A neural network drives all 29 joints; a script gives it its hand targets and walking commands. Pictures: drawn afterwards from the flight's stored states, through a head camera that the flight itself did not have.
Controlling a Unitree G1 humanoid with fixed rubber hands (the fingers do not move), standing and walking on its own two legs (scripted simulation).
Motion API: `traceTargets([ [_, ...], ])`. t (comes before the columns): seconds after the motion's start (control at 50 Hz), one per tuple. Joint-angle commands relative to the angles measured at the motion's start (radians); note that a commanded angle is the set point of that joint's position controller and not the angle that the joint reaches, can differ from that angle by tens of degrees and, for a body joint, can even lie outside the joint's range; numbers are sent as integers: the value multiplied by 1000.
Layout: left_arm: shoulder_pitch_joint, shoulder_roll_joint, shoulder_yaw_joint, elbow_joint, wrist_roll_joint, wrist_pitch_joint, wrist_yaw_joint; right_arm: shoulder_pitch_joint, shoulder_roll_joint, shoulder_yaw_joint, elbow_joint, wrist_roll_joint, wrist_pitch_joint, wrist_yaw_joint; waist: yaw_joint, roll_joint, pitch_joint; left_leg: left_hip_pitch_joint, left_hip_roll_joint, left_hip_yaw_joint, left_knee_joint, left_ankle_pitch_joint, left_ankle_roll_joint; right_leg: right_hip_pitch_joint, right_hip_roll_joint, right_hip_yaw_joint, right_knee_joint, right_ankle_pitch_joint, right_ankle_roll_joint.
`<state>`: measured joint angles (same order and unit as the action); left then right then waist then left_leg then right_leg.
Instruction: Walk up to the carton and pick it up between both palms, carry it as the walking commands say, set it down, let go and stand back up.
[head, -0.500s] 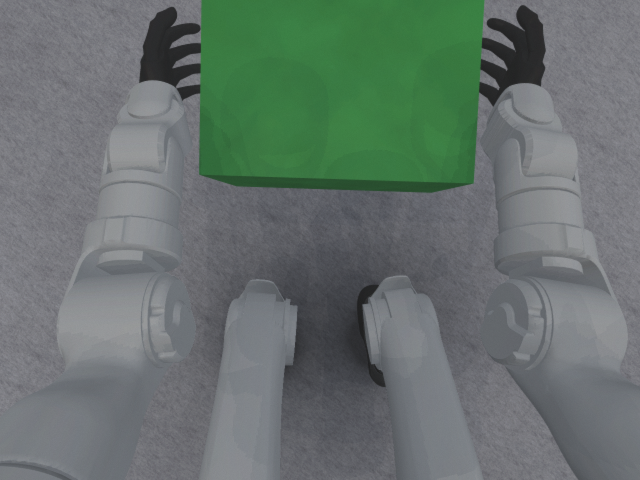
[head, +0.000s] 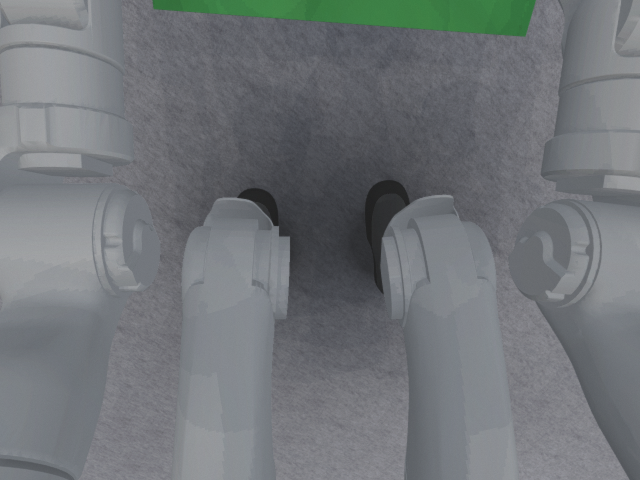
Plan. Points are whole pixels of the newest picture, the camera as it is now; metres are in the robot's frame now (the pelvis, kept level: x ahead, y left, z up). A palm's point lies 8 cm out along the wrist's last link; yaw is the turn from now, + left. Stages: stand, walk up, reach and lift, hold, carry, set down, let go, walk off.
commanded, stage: set down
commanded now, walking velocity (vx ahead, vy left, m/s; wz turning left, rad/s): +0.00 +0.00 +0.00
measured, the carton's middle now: out of the picture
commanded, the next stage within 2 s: none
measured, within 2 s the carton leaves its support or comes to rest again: rests again in 1.08 s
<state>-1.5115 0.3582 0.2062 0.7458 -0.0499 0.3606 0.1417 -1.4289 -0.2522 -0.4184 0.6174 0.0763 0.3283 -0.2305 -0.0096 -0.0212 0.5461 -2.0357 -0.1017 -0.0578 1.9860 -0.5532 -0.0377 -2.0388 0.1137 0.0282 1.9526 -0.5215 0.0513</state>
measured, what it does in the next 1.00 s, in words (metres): lowers itself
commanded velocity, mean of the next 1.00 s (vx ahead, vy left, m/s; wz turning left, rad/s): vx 0.00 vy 0.00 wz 0.00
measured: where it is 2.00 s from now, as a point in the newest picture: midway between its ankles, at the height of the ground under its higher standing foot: (322, 262)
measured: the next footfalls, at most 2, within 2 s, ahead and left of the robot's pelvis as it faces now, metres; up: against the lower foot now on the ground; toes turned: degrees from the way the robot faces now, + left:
none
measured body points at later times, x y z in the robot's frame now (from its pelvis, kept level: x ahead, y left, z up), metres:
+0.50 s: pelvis +0.01 +0.00 -0.05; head +0.40 +0.02 +0.15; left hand +0.59 +0.19 -0.25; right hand +0.58 -0.19 -0.24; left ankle +0.12 +0.12 -0.41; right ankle +0.13 -0.12 -0.41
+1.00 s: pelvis +0.02 +0.00 -0.07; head +0.41 +0.02 +0.14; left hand +0.60 +0.20 -0.27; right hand +0.59 -0.19 -0.26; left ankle +0.12 +0.11 -0.41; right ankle +0.13 -0.11 -0.41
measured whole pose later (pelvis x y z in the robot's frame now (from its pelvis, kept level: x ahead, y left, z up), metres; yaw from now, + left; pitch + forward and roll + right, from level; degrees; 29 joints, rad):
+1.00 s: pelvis +0.02 +0.00 -0.07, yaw +0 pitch +33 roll -2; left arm -1.62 0.48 0.02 1.13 -0.20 0.25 0.09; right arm -1.53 -0.33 -0.31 0.97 0.13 0.23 -0.13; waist -0.02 -0.02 0.52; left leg -2.19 -0.05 0.00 2.26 -0.64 0.01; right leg -2.19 0.06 -0.01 2.22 -0.61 0.02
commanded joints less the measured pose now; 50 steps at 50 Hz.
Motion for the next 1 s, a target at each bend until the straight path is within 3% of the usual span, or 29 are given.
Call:
traceTargets([
  [0.0,-727,-805,-500,-358,-208,-59,-307,-783,785,646,-236,226,-3,384,-2,32,-2438,906,6,108,-55,558,51,795,3,-117,-30,525,-38],
  [0.06,-757,-831,-502,-375,-246,-59,-303,-840,716,626,-272,216,-15,361,-38,69,-2397,860,9,113,-22,548,52,758,-3,-105,-18,504,-45],
  [0.08,-776,-819,-513,-371,-264,-70,-300,-807,729,621,-211,212,-14,357,-56,39,-2380,863,6,111,-21,530,52,771,-1,-115,-10,494,-41],
  [0.1,-792,-818,-515,-353,-263,-74,-298,-814,722,606,-195,211,-18,355,-60,73,-2347,858,11,103,-19,519,48,737,-5,-112,-5,478,-47],
  [0.12,-793,-794,-495,-299,-241,-76,-296,-800,729,593,-146,194,-21,359,-38,68,-2231,812,11,104,-32,473,51,677,-4,-111,-20,421,-49],
  [0.16,-746,-821,-469,-185,-237,-80,-308,-795,718,557,-78,175,-32,362,-52,64,-2062,684,11,99,-32,381,56,631,-4,-103,-21,355,-57],
  [0.18,-724,-807,-441,-171,-222,-89,-313,-833,724,553,-92,182,-45,366,-24,62,-2031,643,12,99,-21,391,66,611,-11,-94,-2,374,-50],
  [0.22,-701,-794,-407,-51,-207,-96,-324,-771,740,522,27,157,-49,379,-21,38,-1888,580,17,103,-16,325,64,565,-13,-100,3,304,-49],
  [0.24,-679,-794,-388,-15,-193,-100,-331,-743,715,497,67,139,-53,386,-41,41,-1819,550,20,94,-9,327,63,530,-10,-99,8,307,-50],
  [0.3,-672,-794,-349,3,-170,-115,-340,-749,739,482,66,134,-65,398,-4,46,-1772,520,19,103,17,341,66,498,-13,-93,26,308,-50],
  [0.32,-704,-769,-351,-5,-185,-122,-342,-707,739,458,134,117,-58,404,-41,31,-1728,522,28,86,18,327,67,459,-17,-103,33,281,-46],
  [0.36,-701,-759,-334,34,-175,-121,-345,-743,713,446,120,108,-71,400,-23,41,-1676,479,21,92,23,303,65,456,-15,-106,43,262,-46],
  [0.4,-731,-736,-336,-14,-189,-136,-337,-778,725,475,48,142,-79,402,2,45,-1708,520,27,96,52,372,70,477,-20,-87,61,321,-43],
  [0.44,-710,-757,-335,4,-191,-137,-334,-825,686,491,4,163,-97,395,-2,53,-1683,520,24,83,72,397,72,476,-19,-80,80,345,-50],
  [0.5,-748,-723,-383,-49,-233,-164,-320,-771,668,488,41,173,-111,380,-36,64,-1653,541,23,61,98,454,72,478,-22,-70,114,399,-59],
  [0.56,-826,-711,-435,-135,-283,-190,-295,-802,635,510,-30,188,-128,364,-77,61,-1765,641,23,45,127,549,62,528,-25,-72,146,480,-66],
  [0.58,-808,-718,-441,-135,-292,-191,-292,-774,639,502,0,190,-133,366,-85,94,-1790,724,15,30,129,614,65,509,-25,-85,147,486,-67],
  [0.6,-779,-718,-429,-56,-281,-186,-289,-763,626,499,31,186,-138,363,-77,107,-1699,685,17,33,141,595,62,448,-27,-71,147,469,-73],
  [0.64,-787,-730,-436,-96,-302,-195,-288,-753,652,506,12,188,-134,364,-93,76,-1698,663,16,27,143,586,74,474,-24,-70,155,473,-76],
  [0.68,-733,-739,-416,-10,-289,-183,-292,-734,639,496,72,176,-133,367,-84,91,-1633,656,13,30,140,566,71,438,-26,-74,149,433,-74],
  [0.7,-750,-678,-400,-4,-280,-194,-301,-750,674,512,60,186,-130,360,-32,46,-1582,581,24,47,145,523,75,456,-27,-52,152,423,-74],
  [0.72,-748,-684,-382,-29,-276,-194,-301,-794,676,525,-8,195,-135,362,-16,21,-1621,570,17,48,144,543,84,507,-28,-58,167,475,-67],
  [0.82,-725,-676,-354,49,-241,-180,-319,-761,677,495,83,181,-125,369,5,38,-1486,496,27,65,133,439,79,470,-25,-57,154,386,-68],
  [0.86,-739,-674,-360,22,-250,-189,-322,-749,668,474,95,177,-132,377,-7,44,-1462,504,26,51,130,455,84,403,-23,-70,164,365,-67],
  [0.88,-738,-689,-363,46,-241,-178,-328,-726,649,446,142,156,-124,375,-34,62,-1401,453,31,54,127,387,77,403,-26,-59,154,333,-76],
  [0.9,-714,-673,-349,61,-233,-179,-332,-735,637,446,136,160,-126,376,-17,63,-1366,460,25,58,128,394,80,379,-25,-66,153,321,-71],
  [0.92,-721,-688,-331,75,-237,-174,-340,-750,634,440,139,151,-124,376,-32,44,-1337,410,27,53,130,360,83,395,-25,-54,149,308,-76],
  [0.96,-777,-665,-360,6,-255,-186,-335,-752,612,427,120,144,-132,372,-64,64,-1368,455,28,47,134,390,77,366,-26,-71,153,318,-77],
  [0.98,-786,-672,-371,2,-255,-186,-330,-773,601,427,122,153,-138,363,-58,97,-1381,483,29,47,146,405,74,364,-30,-63,165,330,-79],
])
